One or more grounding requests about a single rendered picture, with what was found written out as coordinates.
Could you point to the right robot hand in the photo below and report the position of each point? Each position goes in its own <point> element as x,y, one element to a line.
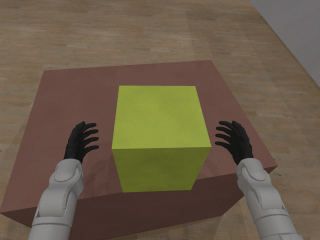
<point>239,144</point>

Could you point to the left robot hand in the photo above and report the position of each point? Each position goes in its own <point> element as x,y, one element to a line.
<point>75,148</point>

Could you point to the pedestal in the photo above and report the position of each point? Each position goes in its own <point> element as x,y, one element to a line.
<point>67,97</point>

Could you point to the right robot forearm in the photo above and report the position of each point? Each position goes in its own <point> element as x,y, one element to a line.
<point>264,202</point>

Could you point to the carton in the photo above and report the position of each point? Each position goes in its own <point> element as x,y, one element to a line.
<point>160,140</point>

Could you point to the left robot forearm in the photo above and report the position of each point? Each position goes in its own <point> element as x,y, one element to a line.
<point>56,208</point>

